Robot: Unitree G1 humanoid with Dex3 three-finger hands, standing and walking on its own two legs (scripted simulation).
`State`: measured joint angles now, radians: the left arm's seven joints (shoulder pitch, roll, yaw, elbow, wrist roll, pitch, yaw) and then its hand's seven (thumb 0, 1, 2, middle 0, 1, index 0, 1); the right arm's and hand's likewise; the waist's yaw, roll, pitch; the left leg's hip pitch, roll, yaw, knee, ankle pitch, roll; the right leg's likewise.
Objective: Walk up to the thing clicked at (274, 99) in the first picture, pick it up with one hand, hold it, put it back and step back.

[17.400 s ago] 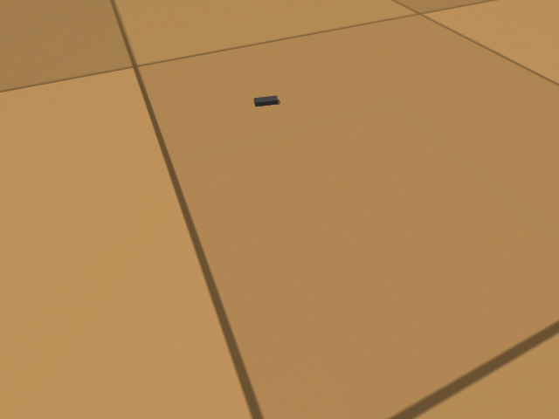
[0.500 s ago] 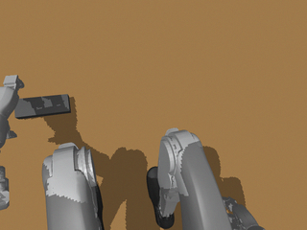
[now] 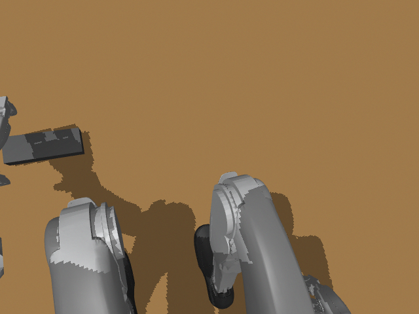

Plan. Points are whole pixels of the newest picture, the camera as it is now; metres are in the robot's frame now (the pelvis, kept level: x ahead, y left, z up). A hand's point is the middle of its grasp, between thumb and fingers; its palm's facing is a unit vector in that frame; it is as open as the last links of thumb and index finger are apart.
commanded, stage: rise first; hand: left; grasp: from above
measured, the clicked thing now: (45, 146) +0.46 +0.28 -0.30
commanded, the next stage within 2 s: approach in 0.68 s
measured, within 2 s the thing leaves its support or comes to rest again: neither
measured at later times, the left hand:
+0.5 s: hand out of the picture +0.42 +0.33 -0.18, palm faces -0.46 -0.08 -0.89, open 14.1 cm
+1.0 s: hand (9, 148) +0.43 +0.31 -0.18, palm faces -0.46 -0.05 -0.88, open 14.1 cm
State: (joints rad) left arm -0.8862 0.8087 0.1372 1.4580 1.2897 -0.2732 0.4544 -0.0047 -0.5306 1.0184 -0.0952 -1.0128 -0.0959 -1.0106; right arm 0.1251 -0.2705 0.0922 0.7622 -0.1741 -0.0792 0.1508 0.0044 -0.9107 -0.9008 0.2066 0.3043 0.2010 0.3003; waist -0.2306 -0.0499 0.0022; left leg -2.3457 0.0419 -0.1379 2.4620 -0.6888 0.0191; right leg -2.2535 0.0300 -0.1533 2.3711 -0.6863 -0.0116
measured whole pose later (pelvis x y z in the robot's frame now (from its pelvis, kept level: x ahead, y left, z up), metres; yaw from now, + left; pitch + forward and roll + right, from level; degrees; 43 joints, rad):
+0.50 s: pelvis +0.00 +0.00 +0.00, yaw +0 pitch +32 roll -9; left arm -0.88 0.80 0.11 1.44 1.28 -0.28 0.44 0.00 -0.53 1.02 -0.10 -1.00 -0.10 -1.00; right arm 0.12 -0.27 0.09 0.75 -0.16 -0.08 0.15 0.00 -0.91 -0.90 0.21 0.30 0.20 0.30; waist -0.22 -0.05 -0.02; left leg -2.34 0.04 -0.14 2.44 -0.68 0.02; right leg -2.25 0.03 -0.15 2.36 -0.68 -0.01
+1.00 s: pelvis +0.00 +0.00 +0.00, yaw +1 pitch +32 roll -8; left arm -0.94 0.76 0.02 1.48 1.28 -0.27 0.46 -0.01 -0.54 1.02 -0.09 -1.02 -0.09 -1.02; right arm 0.13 -0.27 0.09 0.77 -0.17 -0.10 0.16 0.00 -0.91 -0.90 0.21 0.30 0.20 0.30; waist -0.23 -0.05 -0.02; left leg -2.35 0.03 -0.13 2.44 -0.68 0.02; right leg -2.25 0.03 -0.15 2.36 -0.68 -0.01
